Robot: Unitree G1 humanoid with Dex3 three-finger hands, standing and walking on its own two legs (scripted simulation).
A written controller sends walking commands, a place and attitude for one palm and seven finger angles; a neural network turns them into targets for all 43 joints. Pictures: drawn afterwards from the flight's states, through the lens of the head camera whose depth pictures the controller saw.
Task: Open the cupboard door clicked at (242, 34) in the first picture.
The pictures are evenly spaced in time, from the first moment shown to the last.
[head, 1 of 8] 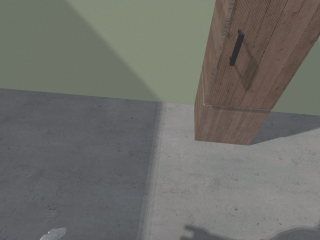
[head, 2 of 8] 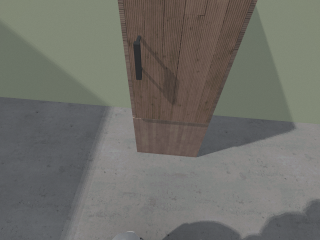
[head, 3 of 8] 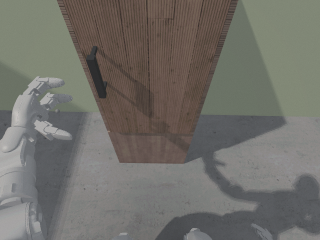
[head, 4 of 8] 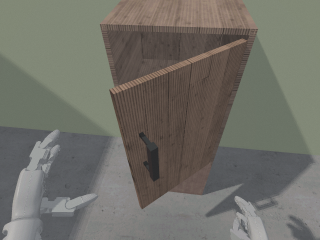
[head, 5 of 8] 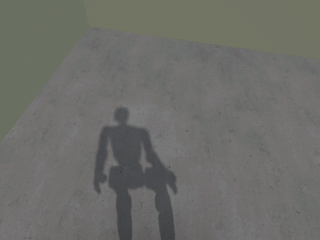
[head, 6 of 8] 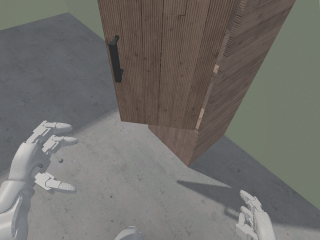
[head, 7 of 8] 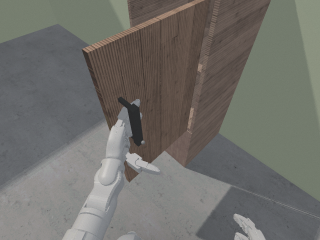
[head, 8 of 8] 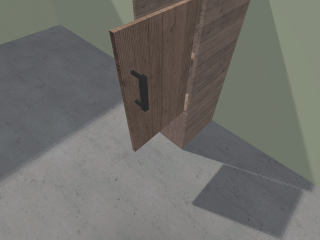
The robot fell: no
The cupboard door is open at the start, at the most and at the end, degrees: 0 90 90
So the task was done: yes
